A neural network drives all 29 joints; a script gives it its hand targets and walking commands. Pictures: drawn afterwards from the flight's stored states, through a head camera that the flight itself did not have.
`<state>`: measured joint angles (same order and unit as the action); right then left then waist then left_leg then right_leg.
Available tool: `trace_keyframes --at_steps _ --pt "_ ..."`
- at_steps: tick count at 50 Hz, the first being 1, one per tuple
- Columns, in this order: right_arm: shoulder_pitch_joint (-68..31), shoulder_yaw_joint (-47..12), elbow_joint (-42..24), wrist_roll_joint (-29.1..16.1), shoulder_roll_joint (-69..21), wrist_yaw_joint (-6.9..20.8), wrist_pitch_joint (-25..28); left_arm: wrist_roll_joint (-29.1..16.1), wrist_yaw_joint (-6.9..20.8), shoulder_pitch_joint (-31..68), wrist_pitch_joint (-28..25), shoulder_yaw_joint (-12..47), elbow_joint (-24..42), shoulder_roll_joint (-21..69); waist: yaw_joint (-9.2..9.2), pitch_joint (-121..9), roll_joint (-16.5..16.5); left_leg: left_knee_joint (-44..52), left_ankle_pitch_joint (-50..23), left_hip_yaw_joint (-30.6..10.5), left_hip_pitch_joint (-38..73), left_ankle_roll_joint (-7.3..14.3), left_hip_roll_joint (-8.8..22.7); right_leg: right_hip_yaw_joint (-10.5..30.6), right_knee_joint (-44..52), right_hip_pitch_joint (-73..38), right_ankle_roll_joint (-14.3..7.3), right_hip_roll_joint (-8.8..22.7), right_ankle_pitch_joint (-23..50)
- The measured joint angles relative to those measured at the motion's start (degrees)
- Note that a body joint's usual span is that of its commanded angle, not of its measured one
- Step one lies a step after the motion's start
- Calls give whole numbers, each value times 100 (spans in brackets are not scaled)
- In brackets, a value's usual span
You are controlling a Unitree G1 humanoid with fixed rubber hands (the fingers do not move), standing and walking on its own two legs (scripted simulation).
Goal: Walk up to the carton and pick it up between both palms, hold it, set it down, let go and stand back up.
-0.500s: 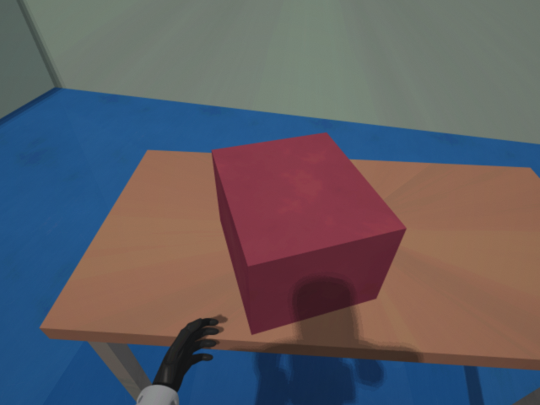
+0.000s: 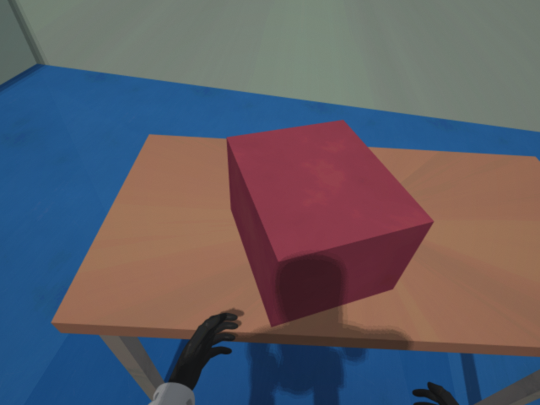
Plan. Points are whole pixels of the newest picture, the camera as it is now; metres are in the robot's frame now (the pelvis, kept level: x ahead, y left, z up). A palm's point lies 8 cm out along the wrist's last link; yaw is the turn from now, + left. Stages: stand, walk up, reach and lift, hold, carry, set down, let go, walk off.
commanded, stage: stand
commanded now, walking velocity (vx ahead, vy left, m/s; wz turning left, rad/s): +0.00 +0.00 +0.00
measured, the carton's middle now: (310, 214) +0.46 -0.06 +0.02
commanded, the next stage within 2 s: none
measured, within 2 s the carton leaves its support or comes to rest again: neither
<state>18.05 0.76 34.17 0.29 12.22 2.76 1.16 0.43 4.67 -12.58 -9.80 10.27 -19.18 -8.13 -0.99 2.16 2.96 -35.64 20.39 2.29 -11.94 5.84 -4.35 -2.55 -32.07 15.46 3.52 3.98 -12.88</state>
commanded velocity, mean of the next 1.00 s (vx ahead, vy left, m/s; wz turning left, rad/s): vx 0.00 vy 0.00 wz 0.00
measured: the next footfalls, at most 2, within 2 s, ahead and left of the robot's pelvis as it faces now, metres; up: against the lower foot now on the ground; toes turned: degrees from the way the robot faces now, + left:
none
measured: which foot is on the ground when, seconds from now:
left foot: down 0.00-1.00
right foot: down 0.00-1.00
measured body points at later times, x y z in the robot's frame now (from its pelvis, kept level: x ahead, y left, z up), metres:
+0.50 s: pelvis -0.01 -0.01 +0.00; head -0.01 +0.01 +0.45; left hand +0.21 +0.13 -0.03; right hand +0.09 -0.26 -0.09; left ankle -0.01 +0.05 -0.73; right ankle +0.05 -0.16 -0.73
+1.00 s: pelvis +0.00 -0.05 +0.00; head +0.00 -0.04 +0.45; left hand +0.21 +0.12 -0.03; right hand +0.10 -0.30 -0.10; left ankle -0.01 +0.04 -0.73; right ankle +0.05 -0.16 -0.73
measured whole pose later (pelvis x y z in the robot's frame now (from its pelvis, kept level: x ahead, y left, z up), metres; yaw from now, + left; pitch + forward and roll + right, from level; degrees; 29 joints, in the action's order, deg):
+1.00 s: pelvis +0.00 -0.05 +0.00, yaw +0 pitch -2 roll +0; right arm 18.2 0.7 36.4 0.8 13.2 3.1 0.3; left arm 0.0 3.5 -12.9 -9.0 5.1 -19.3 -10.3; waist -1.0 1.6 1.5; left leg -35.8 19.9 1.4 -13.7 1.8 -1.8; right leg -3.6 -35.6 18.9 -0.7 1.7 -14.5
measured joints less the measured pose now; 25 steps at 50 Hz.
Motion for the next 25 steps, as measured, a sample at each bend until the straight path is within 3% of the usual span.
trace_keyframes --at_steps 25 --pt "55 -30 56 -5 44 29 -53 -3 -79 96 -17 -236 -79 -14 -72 74 -37 188 -170 106 -52 -96 -1 114 -51 200 -72 -5 79"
